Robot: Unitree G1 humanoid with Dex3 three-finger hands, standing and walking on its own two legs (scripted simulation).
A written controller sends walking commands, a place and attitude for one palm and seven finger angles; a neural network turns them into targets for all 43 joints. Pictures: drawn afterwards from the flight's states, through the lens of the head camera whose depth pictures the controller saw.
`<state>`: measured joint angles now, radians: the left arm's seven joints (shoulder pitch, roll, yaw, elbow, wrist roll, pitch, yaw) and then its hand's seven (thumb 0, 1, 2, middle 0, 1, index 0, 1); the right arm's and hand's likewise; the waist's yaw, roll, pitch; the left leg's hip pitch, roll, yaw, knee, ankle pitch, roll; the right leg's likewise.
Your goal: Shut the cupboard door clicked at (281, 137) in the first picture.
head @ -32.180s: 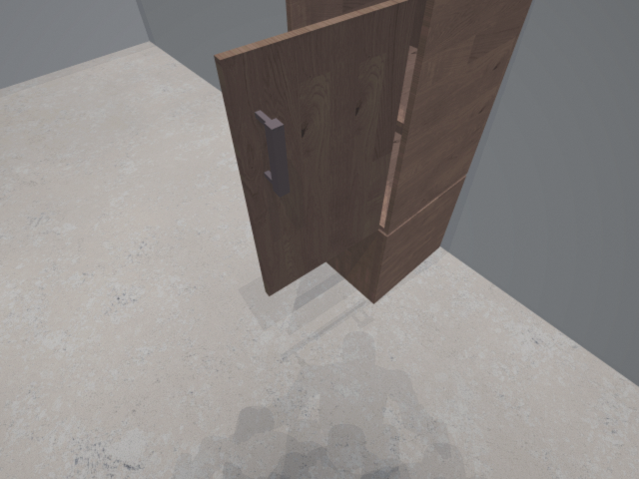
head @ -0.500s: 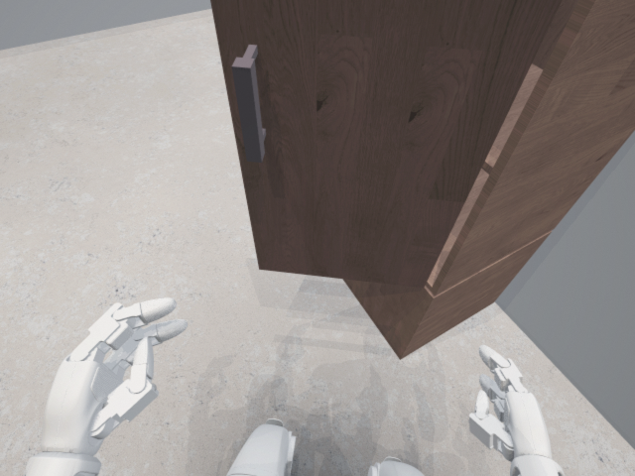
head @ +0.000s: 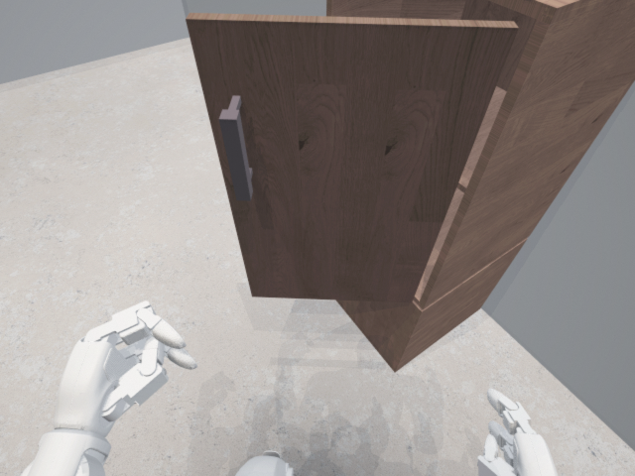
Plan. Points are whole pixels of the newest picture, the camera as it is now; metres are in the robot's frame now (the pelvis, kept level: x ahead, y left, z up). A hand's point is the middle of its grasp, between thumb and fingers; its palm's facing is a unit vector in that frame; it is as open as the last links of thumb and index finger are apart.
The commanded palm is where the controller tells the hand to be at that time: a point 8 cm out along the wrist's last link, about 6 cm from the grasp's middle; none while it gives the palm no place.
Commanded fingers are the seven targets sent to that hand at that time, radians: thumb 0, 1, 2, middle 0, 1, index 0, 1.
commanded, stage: raise the hand and make a fist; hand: left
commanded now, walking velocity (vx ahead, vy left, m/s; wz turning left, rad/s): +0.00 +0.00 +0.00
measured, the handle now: (240, 150) +0.50 +0.15 +0.14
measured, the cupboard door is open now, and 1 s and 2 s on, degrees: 53 53 53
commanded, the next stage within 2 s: bring the fist close to the handle in 0.88 s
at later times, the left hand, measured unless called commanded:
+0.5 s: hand (144, 319) +0.24 +0.19 +0.15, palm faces +0.04 -1.00 -0.06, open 3.1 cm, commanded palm +0.21 +0.24 +0.15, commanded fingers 0.00 0.90 0.90 -1.30 -1.50 -1.30 -1.50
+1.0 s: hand (156, 323) +0.23 +0.18 +0.15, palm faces +0.04 -1.00 -0.05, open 3.1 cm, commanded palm +0.21 +0.22 +0.15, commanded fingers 0.00 0.90 0.90 -1.30 -1.50 -1.30 -1.50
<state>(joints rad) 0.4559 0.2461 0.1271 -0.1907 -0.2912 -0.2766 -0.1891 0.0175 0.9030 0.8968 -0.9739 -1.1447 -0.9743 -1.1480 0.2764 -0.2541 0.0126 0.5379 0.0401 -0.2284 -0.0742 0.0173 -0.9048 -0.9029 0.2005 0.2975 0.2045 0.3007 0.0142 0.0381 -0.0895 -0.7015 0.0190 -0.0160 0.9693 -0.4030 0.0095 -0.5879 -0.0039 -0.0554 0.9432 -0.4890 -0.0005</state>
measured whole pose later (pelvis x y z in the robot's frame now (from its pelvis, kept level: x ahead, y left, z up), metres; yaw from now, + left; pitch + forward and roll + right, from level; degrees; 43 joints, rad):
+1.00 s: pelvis +0.01 -0.01 +0.03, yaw +0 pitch +1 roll -1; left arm 0.30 0.25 0.18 -0.15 -0.30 -0.10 -0.21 0.02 0.90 0.90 -1.30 -1.50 -1.30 -1.50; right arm 0.26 -0.26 0.05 0.58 0.05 -0.26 -0.06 0.02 -0.90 -0.90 0.20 0.30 0.20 0.30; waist 0.03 0.06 -0.05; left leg -0.43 0.02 -0.01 0.72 -0.31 -0.01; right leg -0.33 0.00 -0.05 0.72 -0.40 -0.01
